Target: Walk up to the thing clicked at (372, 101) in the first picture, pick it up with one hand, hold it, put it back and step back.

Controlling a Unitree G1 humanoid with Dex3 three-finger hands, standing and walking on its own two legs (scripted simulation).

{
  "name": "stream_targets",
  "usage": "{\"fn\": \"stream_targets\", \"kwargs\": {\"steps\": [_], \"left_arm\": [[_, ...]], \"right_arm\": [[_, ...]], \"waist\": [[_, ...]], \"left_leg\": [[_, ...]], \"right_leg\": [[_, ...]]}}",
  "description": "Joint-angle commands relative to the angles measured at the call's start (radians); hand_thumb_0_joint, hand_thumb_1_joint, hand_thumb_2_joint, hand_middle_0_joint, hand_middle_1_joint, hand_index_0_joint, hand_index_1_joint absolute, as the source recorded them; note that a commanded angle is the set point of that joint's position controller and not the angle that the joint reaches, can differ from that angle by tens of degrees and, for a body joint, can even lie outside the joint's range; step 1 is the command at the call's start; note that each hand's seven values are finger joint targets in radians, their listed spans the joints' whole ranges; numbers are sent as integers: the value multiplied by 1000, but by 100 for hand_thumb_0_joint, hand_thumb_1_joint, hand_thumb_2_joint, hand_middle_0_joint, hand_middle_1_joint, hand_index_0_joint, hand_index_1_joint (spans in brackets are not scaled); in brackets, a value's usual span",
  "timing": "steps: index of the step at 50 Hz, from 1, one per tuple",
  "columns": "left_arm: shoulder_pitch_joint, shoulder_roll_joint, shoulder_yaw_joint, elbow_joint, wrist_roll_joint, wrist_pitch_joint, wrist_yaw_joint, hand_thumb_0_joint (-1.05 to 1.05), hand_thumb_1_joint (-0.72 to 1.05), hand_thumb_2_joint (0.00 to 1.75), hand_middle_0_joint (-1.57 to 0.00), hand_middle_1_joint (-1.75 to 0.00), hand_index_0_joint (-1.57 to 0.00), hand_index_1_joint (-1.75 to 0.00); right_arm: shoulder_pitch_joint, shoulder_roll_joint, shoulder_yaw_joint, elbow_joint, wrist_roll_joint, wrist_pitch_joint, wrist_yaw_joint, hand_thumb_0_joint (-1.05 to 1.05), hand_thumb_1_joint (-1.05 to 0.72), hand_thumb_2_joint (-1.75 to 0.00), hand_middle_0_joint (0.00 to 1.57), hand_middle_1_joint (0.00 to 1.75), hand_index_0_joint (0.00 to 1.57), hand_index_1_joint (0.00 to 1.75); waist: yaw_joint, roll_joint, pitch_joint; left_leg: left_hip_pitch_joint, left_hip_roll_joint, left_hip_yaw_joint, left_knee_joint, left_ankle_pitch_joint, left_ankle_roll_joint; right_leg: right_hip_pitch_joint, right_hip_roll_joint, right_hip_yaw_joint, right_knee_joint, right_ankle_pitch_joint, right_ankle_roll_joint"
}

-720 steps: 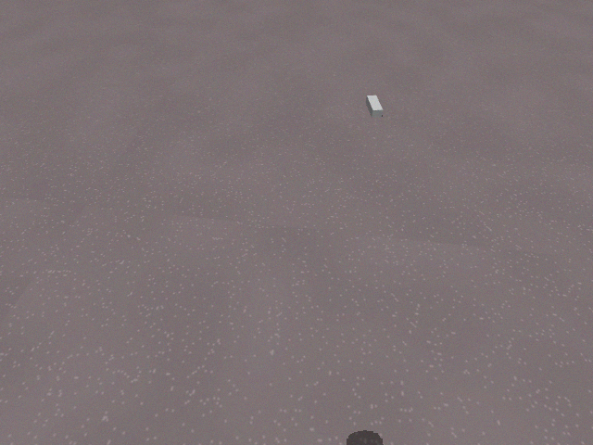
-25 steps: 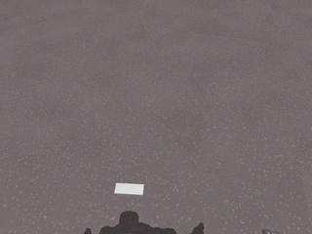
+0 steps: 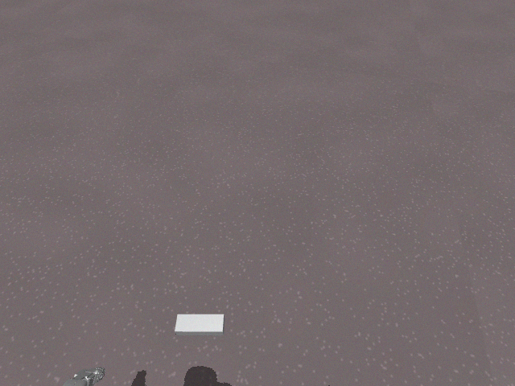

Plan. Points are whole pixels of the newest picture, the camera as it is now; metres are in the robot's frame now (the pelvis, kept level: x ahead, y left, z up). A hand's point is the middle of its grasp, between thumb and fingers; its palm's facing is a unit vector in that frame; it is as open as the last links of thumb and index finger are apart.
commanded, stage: walk up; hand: left
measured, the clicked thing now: (200, 324) +0.44 +0.22 -0.74
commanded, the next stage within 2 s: stand in 0.48 s
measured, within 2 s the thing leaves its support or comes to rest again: neither
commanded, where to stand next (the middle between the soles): +0.05 -0.02 m, yaw +0 degrees
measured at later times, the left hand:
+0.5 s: hand out of the picture +0.08 +0.26 -0.15, palm faces -0.03 -0.95 -0.32, open 7.4 cm
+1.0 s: hand out of the picture +0.08 +0.28 -0.14, palm faces -0.02 -0.94 -0.35, open 7.4 cm
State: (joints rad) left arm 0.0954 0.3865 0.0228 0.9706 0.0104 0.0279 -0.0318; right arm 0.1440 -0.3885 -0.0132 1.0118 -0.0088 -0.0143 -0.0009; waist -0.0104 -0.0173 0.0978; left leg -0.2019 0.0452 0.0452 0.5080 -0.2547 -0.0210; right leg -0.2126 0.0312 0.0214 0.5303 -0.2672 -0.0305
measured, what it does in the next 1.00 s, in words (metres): stands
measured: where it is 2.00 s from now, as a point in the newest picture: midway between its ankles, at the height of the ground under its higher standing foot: outside the picture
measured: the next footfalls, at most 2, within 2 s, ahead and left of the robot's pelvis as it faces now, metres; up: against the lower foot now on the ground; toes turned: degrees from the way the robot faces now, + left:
none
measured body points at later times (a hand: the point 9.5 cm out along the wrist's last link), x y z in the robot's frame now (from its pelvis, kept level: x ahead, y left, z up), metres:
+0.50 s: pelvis +0.00 +0.01 +0.01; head +0.01 +0.02 +0.46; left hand +0.08 +0.31 -0.13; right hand +0.08 -0.30 -0.11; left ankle +0.01 +0.14 -0.74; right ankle +0.01 -0.10 -0.74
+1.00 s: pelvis +0.02 +0.02 +0.01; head +0.03 +0.02 +0.46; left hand +0.08 +0.33 -0.12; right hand +0.09 -0.28 -0.12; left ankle +0.01 +0.14 -0.74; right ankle +0.01 -0.10 -0.74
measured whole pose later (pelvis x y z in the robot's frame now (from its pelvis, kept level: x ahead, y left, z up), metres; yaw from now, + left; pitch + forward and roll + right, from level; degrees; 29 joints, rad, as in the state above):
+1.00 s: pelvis +0.02 +0.02 +0.01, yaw +0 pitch -2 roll +0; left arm 0.11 0.36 0.00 1.14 0.01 -0.02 0.00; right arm 0.10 -0.34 -0.01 1.16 -0.01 -0.01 0.01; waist 0.00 0.00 0.05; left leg -0.10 0.02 0.05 0.30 -0.17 0.00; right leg -0.10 0.00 0.02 0.30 -0.17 0.01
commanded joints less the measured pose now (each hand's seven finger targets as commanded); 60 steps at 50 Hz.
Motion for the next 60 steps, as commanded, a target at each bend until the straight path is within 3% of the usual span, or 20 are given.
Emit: {"fn": "stream_targets", "kwargs": {"steps": [1,8,15,23,24,25,34,39,47,57,60], "left_arm": [[-49,213,54,-50,-5,-29,8,0,90,90,-20,-30,-20,-30],[-32,200,54,-15,-6,-31,10,0,90,90,-20,-30,-20,-30],[-26,190,52,8,-6,-29,12,0,90,90,-20,-30,-20,-30],[-9,184,46,33,-5,-28,13,0,90,90,-20,-30,-20,-30],[-20,155,27,57,-6,-42,16,0,90,90,-20,-30,-20,-30],[-20,168,28,61,-1,-51,18,0,90,90,-20,-30,-20,-30],[-32,182,19,106,-6,-67,30,0,90,90,-20,-30,-20,-30],[-30,184,17,114,-5,-68,34,0,90,90,-20,-30,-20,-30],[-24,178,13,118,-5,-73,40,0,90,90,-20,-30,-20,-30],[-23,177,15,123,-3,-66,42,0,90,90,-20,-30,-20,-30],[-28,175,13,122,-2,-64,42,0,90,90,-20,-30,-20,-30]], "right_arm": [[-44,-218,-44,-60,4,-33,-14,0,-90,-90,20,30,20,30],[-42,-212,-44,-32,5,-36,-14,0,-90,-90,20,30,20,30],[-55,-204,-44,-15,2,-34,-14,0,-90,-90,20,30,20,30],[-73,-211,-48,-3,2,-36,-16,0,-90,-90,20,30,20,30],[-90,-173,-30,21,-3,-28,-9,0,-90,-90,20,30,20,30],[-105,-171,-31,18,-2,-26,-7,0,-90,-90,20,30,20,30],[-87,-180,-30,61,-2,-29,0,0,-90,-90,20,30,20,30],[-96,-172,-29,69,-1,-25,0,0,-90,-90,20,30,20,30],[-95,-172,-29,81,-1,-25,-2,0,-90,-90,20,30,20,30],[-99,-172,-28,79,0,-23,-5,0,-90,-90,20,30,20,30],[-103,-171,-27,78,0,-21,-5,0,-90,-90,20,30,20,30]], "waist": [[9,-8,-105],[9,-10,-130],[10,5,-109],[13,32,-127],[13,96,-152],[11,75,-130],[1,15,-112],[5,1,-108],[5,17,-150],[7,36,-145],[7,25,-124]], "left_leg": [[30,78,-99,-120,44,66],[91,87,-89,-150,84,62],[89,94,-96,-176,51,60],[88,123,-105,-200,107,72],[63,114,-115,-239,34,61],[63,104,-112,-242,13,54],[129,104,-108,-247,146,41],[128,101,-112,-259,121,39],[152,107,-106,-237,255,43],[148,104,-107,-244,268,42],[136,103,-113,-253,213,42]], "right_leg": [[15,-139,167,-164,123,-46],[24,-137,154,-196,146,-32],[0,-128,153,-214,112,-25],[40,-115,127,-181,211,-15],[88,-137,134,-233,144,-4],[78,-141,144,-252,135,0],[68,-152,122,-268,204,8],[58,-152,116,-279,168,13],[117,-163,101,-261,311,16],[119,-163,90,-263,295,17],[107,-161,91,-271,241,17]]}}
